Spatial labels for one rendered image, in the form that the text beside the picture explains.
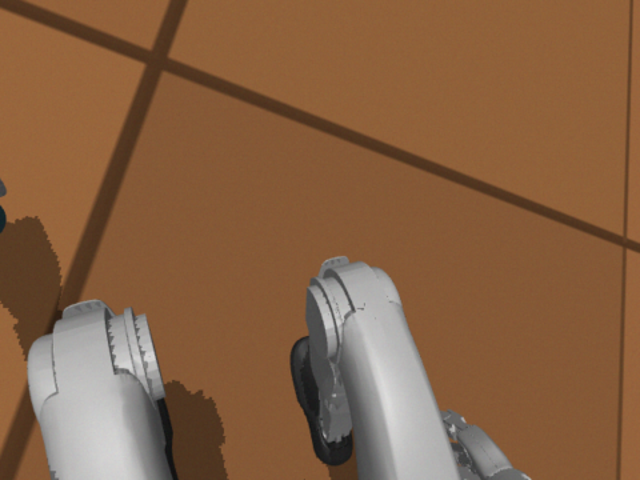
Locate right robot hand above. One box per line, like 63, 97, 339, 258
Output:
440, 409, 514, 480

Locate tin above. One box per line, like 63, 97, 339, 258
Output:
0, 206, 6, 233

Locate left robot foot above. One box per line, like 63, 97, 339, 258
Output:
157, 398, 178, 480

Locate right robot foot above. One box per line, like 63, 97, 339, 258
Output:
290, 336, 353, 466

